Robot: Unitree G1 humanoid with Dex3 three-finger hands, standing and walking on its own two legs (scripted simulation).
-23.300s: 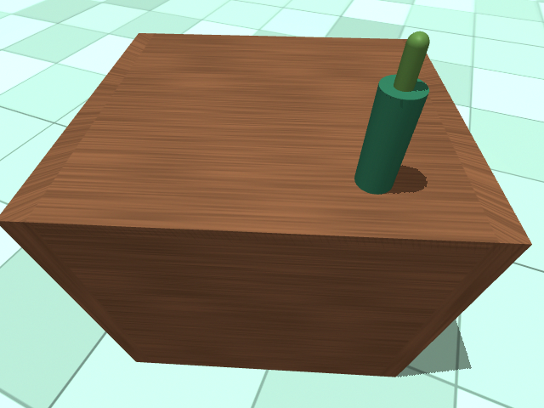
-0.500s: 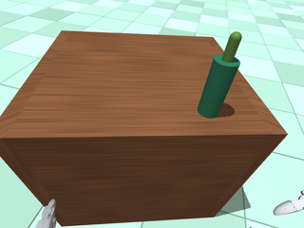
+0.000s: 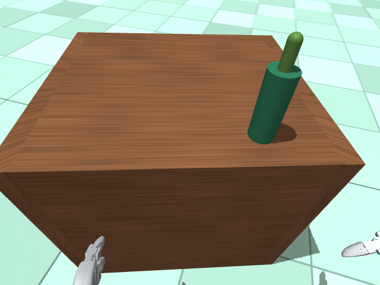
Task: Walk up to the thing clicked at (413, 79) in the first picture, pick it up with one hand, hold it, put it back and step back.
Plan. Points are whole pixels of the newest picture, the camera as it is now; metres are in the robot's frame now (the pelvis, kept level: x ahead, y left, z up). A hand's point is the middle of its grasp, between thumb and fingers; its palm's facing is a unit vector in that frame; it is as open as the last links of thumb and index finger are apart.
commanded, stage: home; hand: right
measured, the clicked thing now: (275, 92) +0.49 -0.21 +0.17
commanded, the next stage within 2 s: none
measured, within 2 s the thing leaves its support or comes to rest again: neither
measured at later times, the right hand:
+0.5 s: hand (276, 272) +0.17 -0.18 -0.07, palm faces +0.14 +0.96 -0.23, open 17.4 cm
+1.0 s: hand (262, 266) +0.20 -0.17 -0.10, palm faces +0.10 +0.97 -0.23, open 17.3 cm
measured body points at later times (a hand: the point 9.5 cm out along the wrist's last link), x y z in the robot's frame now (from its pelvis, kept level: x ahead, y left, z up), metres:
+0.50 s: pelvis +0.02 +0.01 +0.00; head +0.04 +0.01 +0.45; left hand +0.19 +0.23 -0.09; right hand +0.16 -0.23 -0.05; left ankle +0.00 +0.14 -0.73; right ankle +0.03 -0.14 -0.73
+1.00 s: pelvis +0.02 +0.01 -0.01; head +0.05 +0.01 +0.44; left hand +0.17 +0.25 -0.11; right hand +0.19 -0.22 -0.09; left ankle +0.00 +0.14 -0.73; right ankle +0.03 -0.14 -0.73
